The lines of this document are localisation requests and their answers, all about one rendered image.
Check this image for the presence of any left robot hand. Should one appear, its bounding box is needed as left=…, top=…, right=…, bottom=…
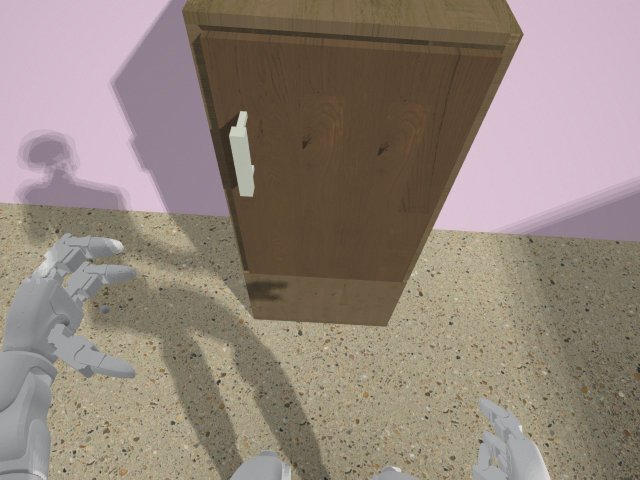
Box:
left=2, top=233, right=137, bottom=378

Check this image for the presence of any handle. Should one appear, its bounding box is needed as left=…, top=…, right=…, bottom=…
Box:
left=229, top=111, right=255, bottom=197

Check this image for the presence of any left robot forearm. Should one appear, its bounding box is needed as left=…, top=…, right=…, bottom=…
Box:
left=0, top=351, right=58, bottom=480

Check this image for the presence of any left robot thigh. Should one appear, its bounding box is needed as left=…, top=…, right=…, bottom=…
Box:
left=230, top=456, right=291, bottom=480

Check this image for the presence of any right robot hand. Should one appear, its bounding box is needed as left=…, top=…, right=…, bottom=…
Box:
left=472, top=398, right=551, bottom=480

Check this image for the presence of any cupboard door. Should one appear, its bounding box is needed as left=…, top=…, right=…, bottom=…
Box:
left=200, top=30, right=503, bottom=282

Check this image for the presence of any robot left shin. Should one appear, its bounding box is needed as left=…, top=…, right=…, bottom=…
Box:
left=259, top=450, right=279, bottom=459

